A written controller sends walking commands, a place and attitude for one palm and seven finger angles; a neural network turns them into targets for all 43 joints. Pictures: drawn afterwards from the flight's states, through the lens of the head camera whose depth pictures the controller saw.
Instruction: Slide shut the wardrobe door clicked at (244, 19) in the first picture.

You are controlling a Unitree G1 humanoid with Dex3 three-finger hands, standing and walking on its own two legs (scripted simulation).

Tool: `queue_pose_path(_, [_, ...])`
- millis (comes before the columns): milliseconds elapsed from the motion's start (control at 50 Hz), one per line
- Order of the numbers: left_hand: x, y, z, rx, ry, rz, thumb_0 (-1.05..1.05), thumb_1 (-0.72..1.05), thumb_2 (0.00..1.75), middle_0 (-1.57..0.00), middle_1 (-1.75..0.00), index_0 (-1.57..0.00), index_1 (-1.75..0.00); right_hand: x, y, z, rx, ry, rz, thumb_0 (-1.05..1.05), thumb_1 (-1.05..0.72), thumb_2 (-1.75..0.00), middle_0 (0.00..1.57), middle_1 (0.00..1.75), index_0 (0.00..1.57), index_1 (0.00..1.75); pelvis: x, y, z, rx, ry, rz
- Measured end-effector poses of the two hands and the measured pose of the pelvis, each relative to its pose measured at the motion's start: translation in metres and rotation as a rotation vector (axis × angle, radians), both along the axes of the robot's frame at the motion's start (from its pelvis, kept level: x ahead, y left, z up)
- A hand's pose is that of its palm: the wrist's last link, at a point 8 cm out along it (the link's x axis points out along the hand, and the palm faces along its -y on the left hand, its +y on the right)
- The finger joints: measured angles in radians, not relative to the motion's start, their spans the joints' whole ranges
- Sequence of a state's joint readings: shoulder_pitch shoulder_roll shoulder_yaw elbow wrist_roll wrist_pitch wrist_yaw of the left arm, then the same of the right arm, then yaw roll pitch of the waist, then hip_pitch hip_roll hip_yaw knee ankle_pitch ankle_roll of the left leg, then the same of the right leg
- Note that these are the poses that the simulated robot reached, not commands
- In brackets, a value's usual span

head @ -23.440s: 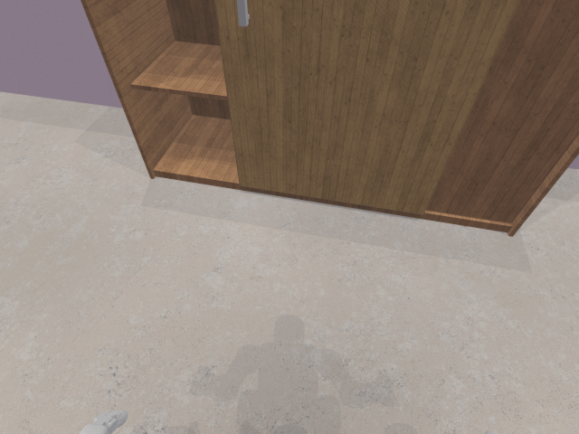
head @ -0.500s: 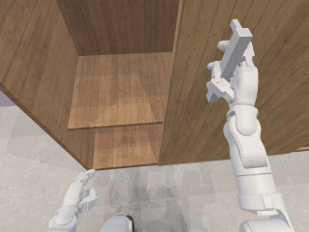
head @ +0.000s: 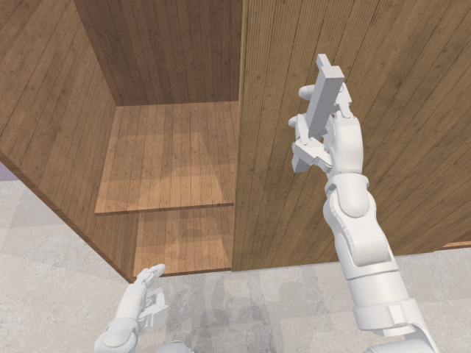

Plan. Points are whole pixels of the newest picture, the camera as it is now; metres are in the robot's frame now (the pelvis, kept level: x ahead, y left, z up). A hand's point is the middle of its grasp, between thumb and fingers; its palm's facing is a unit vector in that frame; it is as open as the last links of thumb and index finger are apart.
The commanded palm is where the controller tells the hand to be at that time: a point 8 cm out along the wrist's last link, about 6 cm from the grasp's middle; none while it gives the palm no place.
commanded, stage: step sideways, sliding the door along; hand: right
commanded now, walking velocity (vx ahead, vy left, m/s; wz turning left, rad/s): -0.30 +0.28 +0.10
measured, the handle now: (309, 119) +0.43 -0.14 +0.15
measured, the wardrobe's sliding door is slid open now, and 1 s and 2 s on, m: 0.39 0.39 0.39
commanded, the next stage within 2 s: none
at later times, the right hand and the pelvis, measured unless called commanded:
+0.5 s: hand (295, 140) +0.38 -0.10 +0.16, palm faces +0.16 +0.99 -0.05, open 6.4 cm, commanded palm +0.35 -0.08 +0.16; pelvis -0.01 +0.03 +0.00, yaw -1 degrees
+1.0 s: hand (292, 140) +0.38 -0.10 +0.16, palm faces +0.16 +0.99 -0.04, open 6.4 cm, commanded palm +0.35 -0.07 +0.16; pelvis -0.02 +0.04 +0.00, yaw -1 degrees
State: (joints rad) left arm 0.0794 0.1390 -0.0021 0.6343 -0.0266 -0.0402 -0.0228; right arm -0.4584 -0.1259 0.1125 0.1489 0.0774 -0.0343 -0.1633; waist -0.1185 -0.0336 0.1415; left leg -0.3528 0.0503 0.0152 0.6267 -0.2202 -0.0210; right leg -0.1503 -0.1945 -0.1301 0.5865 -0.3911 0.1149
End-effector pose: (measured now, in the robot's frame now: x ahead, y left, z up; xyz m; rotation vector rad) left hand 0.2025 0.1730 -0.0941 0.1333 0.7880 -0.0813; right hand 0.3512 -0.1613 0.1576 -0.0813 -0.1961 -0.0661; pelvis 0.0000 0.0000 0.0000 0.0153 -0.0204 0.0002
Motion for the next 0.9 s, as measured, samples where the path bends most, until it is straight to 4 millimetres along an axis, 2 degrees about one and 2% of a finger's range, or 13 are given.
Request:
queue_pose_path(140, [0.005, 0.023, -0.003, 0.035, 0.017, 0.018, 0.01, 0.9, 0.9, -0.2, -0.3, -0.2, -0.3, 0.0, 0.002, -0.001, 0.001, -0.012, -0.033, -0.01, -0.75, -0.84, 0.37, 1.4, 0.15, 1.36, 0.001, 0.01, -0.001, 0.001, 0.023, -0.019])
queue_pose_path(260, [0.001, 0.048, 0.001, 0.069, 0.01, 0.055, 0.01, 0.9, 0.9, -0.2, -0.3, -0.2, -0.3, 0.0, 0.003, -0.001, 0.009, -0.012, -0.045, -0.01, -0.76, -0.84, 0.35, 1.4, 0.15, 1.35, -0.005, 0.014, -0.001, -0.001, 0.029, -0.015])
queue_pose_path(400, [-0.007, 0.063, -0.003, 0.062, 0.031, 0.073, 0.01, 0.91, 0.9, -0.2, -0.3, -0.19, -0.3, -0.001, 0.007, -0.001, 0.016, -0.009, -0.084, -0.01, -0.76, -0.85, 0.33, 1.4, 0.14, 1.33, -0.007, 0.027, -0.002, -0.001, 0.025, -0.017])
queue_pose_path(680, [-0.024, 0.073, -0.01, 0.054, 0.067, 0.081, 0.01, 0.91, 0.9, -0.2, -0.3, -0.2, -0.3, -0.002, 0.01, 0.0, 0.035, 0.004, -0.107, 0.0, -0.76, -0.86, 0.31, 1.4, 0.16, 1.32, -0.013, 0.039, -0.003, 0.001, 0.023, -0.018])
queue_pose_path(900, [-0.029, 0.076, -0.004, 0.069, 0.047, 0.098, 0.01, 0.91, 0.9, -0.2, -0.3, -0.2, -0.3, -0.002, 0.012, 0.0, 0.035, 0.009, -0.088, 0.0, -0.77, -0.83, 0.3, 1.4, 0.16, 1.33, -0.019, 0.035, -0.002, -0.001, 0.019, -0.01])
